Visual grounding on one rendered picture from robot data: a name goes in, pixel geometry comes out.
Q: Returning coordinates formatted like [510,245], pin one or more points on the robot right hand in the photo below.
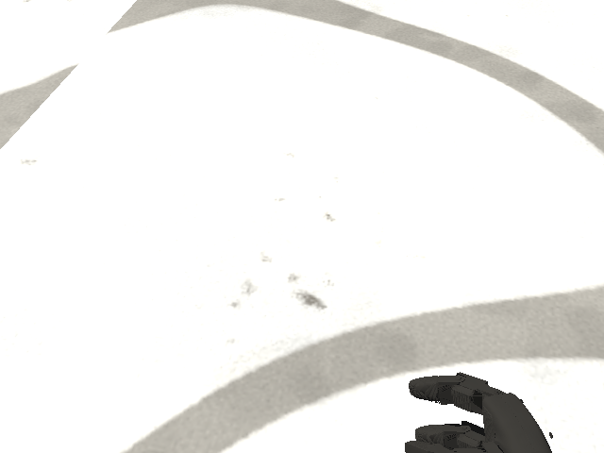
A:
[509,427]

